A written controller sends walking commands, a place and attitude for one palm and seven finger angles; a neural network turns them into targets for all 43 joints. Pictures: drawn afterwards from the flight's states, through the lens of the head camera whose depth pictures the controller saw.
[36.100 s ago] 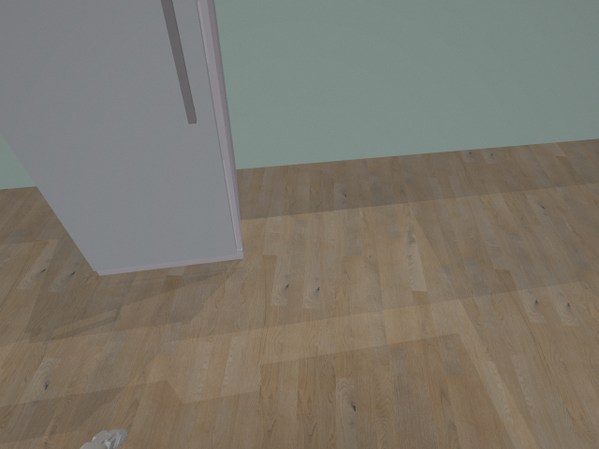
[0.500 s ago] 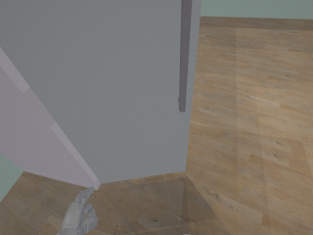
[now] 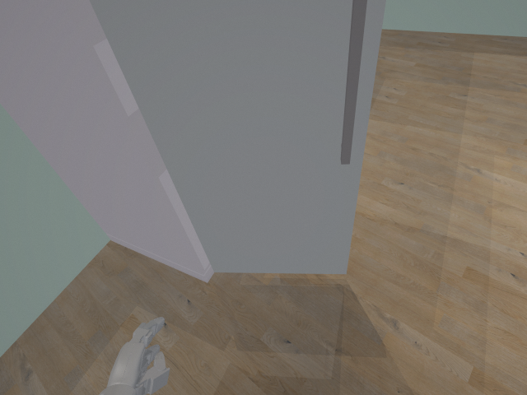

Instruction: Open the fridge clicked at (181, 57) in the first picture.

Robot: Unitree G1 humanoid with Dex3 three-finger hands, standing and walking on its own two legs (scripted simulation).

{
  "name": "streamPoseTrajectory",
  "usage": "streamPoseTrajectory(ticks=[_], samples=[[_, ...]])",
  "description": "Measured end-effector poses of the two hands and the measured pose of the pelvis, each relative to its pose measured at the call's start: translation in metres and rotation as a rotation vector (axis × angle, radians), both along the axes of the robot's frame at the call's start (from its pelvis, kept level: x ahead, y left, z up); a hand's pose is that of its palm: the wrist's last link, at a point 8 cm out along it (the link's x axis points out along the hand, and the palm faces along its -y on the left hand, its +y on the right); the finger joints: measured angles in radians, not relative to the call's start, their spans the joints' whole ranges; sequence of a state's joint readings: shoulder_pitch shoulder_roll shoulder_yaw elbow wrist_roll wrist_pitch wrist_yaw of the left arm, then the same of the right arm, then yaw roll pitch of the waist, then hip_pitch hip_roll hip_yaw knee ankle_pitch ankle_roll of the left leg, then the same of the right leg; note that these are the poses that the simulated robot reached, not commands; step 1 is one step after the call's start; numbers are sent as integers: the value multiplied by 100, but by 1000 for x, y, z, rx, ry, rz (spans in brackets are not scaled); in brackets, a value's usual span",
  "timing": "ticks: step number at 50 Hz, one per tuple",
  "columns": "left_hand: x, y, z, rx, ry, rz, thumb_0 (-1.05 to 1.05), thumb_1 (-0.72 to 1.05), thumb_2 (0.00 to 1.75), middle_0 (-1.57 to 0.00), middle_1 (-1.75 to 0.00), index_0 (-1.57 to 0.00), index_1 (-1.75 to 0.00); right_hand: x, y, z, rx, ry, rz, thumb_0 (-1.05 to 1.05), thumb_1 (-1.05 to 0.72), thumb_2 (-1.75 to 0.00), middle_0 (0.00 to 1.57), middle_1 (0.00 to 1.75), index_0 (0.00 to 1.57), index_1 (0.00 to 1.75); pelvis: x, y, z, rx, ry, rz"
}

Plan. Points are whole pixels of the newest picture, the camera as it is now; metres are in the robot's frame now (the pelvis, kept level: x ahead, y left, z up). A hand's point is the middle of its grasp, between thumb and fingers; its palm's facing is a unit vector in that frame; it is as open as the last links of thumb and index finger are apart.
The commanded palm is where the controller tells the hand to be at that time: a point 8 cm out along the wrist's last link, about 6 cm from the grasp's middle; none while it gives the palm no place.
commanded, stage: stop stepping back and stand still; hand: right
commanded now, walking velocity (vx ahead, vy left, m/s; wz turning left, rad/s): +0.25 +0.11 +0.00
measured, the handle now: (351, 73) +0.66 -0.12 +0.17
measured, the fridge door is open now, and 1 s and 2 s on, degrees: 68 68 68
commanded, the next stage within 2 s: let the arm hang, fingers relaxed in 1.46 s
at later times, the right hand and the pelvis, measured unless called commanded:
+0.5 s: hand out of the picture +0.06 -0.31 +0.17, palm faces +0.47 +0.80 -0.38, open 7.5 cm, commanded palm -0.01 -0.35 +0.18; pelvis -0.13 -0.04 -0.01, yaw -5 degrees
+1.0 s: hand out of the picture +0.08 -0.32 +0.18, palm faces +0.53 +0.70 -0.47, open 7.5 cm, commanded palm +0.00 -0.36 +0.18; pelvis -0.09 -0.04 -0.02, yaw -9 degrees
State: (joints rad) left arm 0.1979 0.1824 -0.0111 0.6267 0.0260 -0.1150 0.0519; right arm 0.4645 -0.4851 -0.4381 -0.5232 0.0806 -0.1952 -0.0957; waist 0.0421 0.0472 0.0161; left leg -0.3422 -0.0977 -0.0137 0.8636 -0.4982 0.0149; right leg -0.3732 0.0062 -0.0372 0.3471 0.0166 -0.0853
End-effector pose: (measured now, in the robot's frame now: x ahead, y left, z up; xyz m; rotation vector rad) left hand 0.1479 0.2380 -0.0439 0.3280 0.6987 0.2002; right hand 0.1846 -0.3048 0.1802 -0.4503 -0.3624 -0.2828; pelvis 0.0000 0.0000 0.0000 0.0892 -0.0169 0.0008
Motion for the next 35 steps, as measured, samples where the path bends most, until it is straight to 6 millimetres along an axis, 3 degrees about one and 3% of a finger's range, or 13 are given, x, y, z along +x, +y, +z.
streamPoseTrajectory(ticks=[5,9,12,16,18,22,26,30,33,35], samples=[[-41,-3,7,-12,1,1,2,90,90,-21,-30,-20,-30,-63,-1,5,-42,106,-30,2,-88,-90,21,30,21,30,-30,-4,9,-2,7,-21],[-61,-6,-14,-5,19,-46,1,90,90,-21,-30,-20,-30,-122,-6,14,-133,76,-93,2,-88,-90,21,30,22,30,-63,-9,-7,-61,6,-26],[-79,-12,-24,-6,79,-44,2,90,90,-21,-30,-20,-30,-150,-22,19,-84,-43,-155,2,-88,-90,22,31,22,30,-78,-13,-9,-62,-4,-44],[-96,-29,-18,1,54,-47,2,90,90,-21,-30,-20,-30,-160,-54,5,89,-143,-282,1,-88,-90,21,30,22,30,-90,-22,-6,-79,9,-63],[-98,-36,-19,13,-10,-62,2,90,90,-21,-30,-20,-30,-158,-62,-8,147,-137,-292,1,-89,-90,21,30,21,30,-101,-34,-14,-62,10,-78],[-111,-58,-25,-65,-73,-59,2,90,90,-21,-30,-20,-30,-155,-54,-15,81,-56,-217,2,-89,-90,20,30,20,30,-125,-42,-19,-92,-24,-80],[-134,-75,-27,-153,-24,-69,2,90,90,-21,-30,-20,-30,-170,-37,5,-46,-7,-132,2,-89,-90,21,30,21,30,-128,-36,-7,-85,-12,-86],[-144,-75,-44,-172,78,-101,2,90,90,-21,-30,-20,-30,-190,-32,27,-179,1,-169,2,-88,-90,21,30,21,30,-123,-28,-7,-63,10,-125],[-137,-64,-66,-147,152,-134,2,90,90,-21,-30,-20,-30,-203,-40,23,-197,-3,-257,2,-88,-90,21,30,22,30,-126,-27,-17,-80,19,-142],[-131,-56,-69,-117,180,-137,2,90,90,-21,-30,-20,-30,-208,-51,16,-146,16,-318,1,-88,-90,21,30,22,30,-125,-30,-15,-81,11,-140]])
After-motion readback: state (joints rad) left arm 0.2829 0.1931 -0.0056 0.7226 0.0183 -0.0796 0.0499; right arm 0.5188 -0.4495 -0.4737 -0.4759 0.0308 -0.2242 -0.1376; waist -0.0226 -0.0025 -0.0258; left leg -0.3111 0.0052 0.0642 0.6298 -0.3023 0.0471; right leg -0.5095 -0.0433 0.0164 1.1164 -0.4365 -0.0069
